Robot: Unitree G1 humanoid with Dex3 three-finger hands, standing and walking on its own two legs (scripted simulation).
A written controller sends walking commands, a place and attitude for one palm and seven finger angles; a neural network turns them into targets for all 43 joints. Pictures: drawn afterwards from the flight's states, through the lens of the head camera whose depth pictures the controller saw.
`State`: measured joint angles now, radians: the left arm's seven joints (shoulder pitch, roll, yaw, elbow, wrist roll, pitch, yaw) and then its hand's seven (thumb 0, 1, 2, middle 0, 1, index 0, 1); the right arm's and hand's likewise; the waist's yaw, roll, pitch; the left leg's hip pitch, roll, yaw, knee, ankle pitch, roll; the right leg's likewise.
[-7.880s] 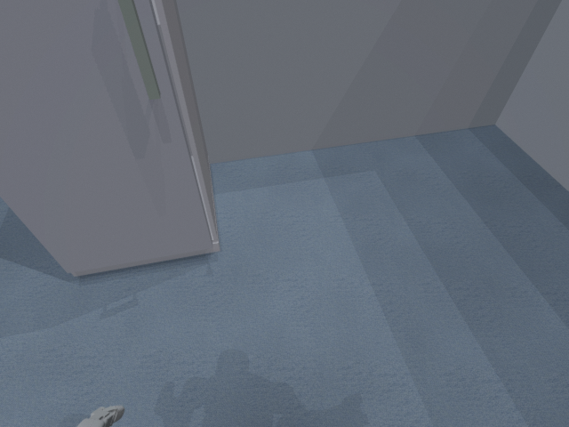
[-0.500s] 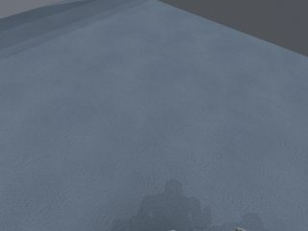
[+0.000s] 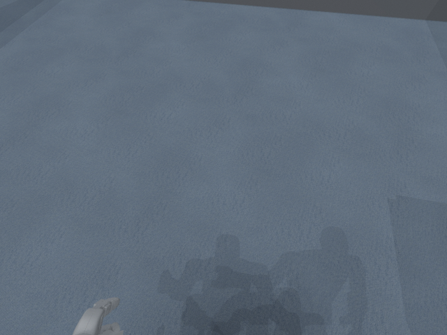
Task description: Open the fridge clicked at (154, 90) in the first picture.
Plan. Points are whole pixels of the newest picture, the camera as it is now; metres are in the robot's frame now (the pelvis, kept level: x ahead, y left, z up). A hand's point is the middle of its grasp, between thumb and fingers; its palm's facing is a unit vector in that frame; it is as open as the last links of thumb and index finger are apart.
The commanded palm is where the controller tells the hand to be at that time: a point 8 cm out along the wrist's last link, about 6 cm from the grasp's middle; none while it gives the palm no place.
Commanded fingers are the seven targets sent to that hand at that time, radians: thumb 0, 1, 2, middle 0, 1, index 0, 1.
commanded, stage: turn to face it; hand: right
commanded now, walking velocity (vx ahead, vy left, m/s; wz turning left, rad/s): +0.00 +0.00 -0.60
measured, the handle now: out of the picture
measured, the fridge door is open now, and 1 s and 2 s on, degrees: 0 0 0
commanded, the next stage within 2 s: none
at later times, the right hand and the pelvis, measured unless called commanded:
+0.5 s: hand out of the picture +0.12 -0.21 -0.12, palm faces +0.25 +0.93 -0.27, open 7.4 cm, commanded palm none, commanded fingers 0.00 -0.90 -0.90 0.20 0.30 0.20 0.30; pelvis +0.02 +0.03 +0.01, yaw -16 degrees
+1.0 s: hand out of the picture -0.12 -0.19 -0.18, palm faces +0.61 +0.76 -0.24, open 7.4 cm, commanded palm none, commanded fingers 0.00 -0.90 -0.90 0.20 0.30 0.20 0.30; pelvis -0.02 +0.00 +0.00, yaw -36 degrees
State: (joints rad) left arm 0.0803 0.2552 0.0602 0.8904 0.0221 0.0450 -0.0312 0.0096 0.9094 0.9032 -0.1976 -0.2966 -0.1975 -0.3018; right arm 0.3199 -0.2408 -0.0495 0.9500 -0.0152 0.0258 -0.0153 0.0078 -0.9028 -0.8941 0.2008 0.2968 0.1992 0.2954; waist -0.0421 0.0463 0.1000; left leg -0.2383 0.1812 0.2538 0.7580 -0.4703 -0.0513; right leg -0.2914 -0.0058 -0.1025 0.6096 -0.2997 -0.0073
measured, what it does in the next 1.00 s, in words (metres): steps on the spot, turning right: left foot, then right foot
